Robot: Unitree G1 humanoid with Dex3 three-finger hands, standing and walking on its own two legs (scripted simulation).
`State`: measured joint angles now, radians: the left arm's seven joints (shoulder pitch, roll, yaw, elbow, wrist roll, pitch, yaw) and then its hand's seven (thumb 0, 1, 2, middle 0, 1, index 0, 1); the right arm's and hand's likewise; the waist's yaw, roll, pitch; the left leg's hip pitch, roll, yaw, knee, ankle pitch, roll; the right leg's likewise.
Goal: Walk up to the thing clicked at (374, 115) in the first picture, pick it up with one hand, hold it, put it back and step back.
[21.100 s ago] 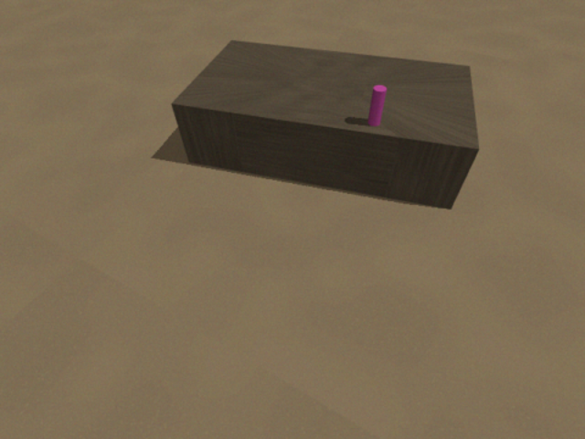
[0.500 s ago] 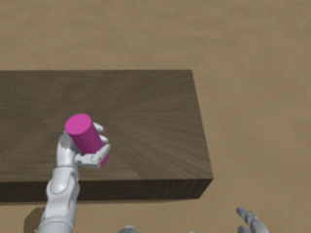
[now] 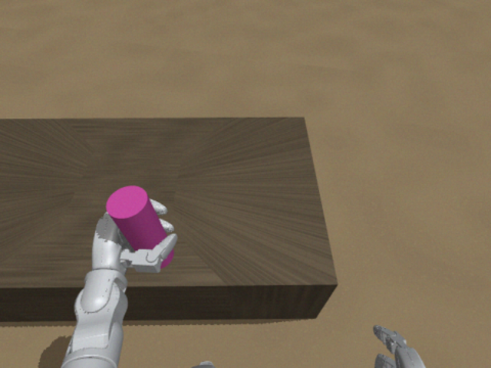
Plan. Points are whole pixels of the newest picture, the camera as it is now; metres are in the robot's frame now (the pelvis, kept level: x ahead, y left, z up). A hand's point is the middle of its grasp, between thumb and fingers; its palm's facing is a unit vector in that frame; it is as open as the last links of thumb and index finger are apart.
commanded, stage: hold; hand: left
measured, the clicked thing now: (144, 232) +0.32 +0.18 +0.06
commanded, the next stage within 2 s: crouch in 1.90 s
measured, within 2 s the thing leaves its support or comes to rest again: neither
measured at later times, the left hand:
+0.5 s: hand (149, 230) +0.33 +0.17 +0.05, palm faces +0.04 -1.00 +0.01, open 7.6 cm
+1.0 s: hand (147, 230) +0.33 +0.17 +0.06, palm faces +0.04 -1.00 +0.01, open 7.6 cm
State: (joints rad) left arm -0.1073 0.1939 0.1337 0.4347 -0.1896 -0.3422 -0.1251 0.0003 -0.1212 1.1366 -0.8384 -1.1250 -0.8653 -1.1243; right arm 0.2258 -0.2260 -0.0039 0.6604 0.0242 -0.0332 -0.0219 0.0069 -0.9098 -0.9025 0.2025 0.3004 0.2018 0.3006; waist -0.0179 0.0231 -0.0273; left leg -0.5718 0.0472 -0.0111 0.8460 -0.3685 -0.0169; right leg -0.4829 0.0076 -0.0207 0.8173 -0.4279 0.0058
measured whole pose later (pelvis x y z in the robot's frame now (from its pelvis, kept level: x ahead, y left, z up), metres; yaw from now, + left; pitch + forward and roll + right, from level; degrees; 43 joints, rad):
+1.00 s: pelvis +0.00 +0.01 +0.00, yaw +0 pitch +5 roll -2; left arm -0.14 0.19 0.13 0.46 -0.19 -0.34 -0.12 0.00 -0.12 1.14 -0.84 -1.12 -0.87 -1.12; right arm 0.23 -0.22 0.00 0.67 0.02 -0.05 -0.02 0.01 -0.91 -0.91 0.20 0.30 0.20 0.30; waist -0.01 0.02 -0.03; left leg -0.54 0.04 0.00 0.83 -0.37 -0.01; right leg -0.45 0.00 -0.01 0.78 -0.42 0.02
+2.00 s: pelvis +0.01 +0.00 +0.00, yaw +0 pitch +5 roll -1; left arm -0.13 0.20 0.13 0.45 -0.19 -0.34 -0.13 0.00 -0.12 1.14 -0.84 -1.12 -0.87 -1.12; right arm 0.23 -0.23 -0.01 0.67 0.02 -0.04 -0.02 0.01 -0.91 -0.91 0.20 0.30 0.20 0.30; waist -0.02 0.02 -0.03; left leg -0.54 0.05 -0.01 0.82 -0.36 -0.01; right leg -0.45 0.01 -0.02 0.78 -0.42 0.01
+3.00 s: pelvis -0.04 +0.00 -0.16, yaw -3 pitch +29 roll -5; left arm -0.66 0.36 0.36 1.00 -0.12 -0.59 -0.20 0.00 -0.12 1.14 -0.85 -1.11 -0.88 -1.11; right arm 0.19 -0.23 0.00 0.70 -0.05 -0.02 0.05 0.00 -0.91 -0.91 0.20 0.30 0.20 0.30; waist -0.10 0.01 -0.17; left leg -1.53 0.07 -0.07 1.59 -0.58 -0.02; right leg -1.42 0.04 -0.05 1.56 -0.65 0.00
